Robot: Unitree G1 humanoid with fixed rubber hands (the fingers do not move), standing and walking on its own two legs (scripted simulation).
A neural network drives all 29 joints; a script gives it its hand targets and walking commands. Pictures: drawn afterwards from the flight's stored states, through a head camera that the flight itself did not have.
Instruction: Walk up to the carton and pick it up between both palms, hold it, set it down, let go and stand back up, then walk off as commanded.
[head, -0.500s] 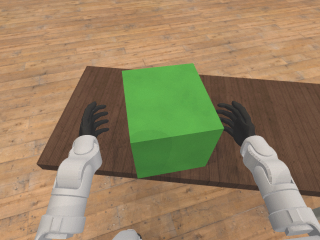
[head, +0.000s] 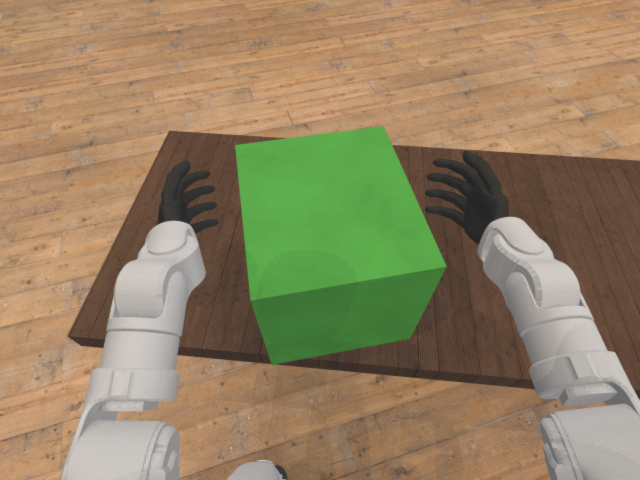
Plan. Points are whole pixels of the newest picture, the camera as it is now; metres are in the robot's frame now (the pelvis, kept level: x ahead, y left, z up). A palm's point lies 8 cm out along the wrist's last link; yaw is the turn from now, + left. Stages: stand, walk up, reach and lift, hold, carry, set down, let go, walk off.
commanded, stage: reach and lift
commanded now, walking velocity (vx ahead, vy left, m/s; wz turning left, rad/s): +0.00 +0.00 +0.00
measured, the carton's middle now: (327, 246) +0.44 +0.05 -0.02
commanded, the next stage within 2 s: none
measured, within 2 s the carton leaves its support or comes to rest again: neither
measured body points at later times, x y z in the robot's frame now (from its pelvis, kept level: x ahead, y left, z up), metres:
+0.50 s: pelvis +0.00 +0.00 +0.00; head +0.06 -0.01 +0.45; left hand +0.39 +0.24 +0.07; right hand +0.46 -0.14 +0.08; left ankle +0.05 +0.15 -0.73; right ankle +0.01 -0.10 -0.73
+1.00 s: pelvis +0.03 +0.00 -0.01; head +0.14 -0.02 +0.43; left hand +0.40 +0.26 -0.01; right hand +0.49 -0.13 +0.00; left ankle +0.05 +0.15 -0.73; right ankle +0.01 -0.10 -0.73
